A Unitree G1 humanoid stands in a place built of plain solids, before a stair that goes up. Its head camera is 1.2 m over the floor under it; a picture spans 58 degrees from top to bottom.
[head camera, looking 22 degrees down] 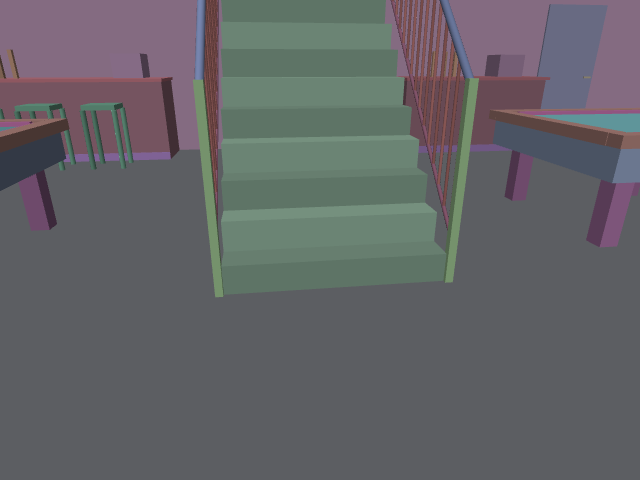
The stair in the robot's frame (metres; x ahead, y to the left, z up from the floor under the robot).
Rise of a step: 0.19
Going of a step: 0.20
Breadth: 1.30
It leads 8 degrees to the left of straight ahead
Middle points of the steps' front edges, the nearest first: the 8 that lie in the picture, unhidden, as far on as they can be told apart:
2.23 -0.10 0.18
2.43 -0.07 0.37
2.63 -0.05 0.55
2.83 -0.02 0.74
3.04 0.01 0.93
3.24 0.03 1.12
3.44 0.06 1.31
3.64 0.09 1.50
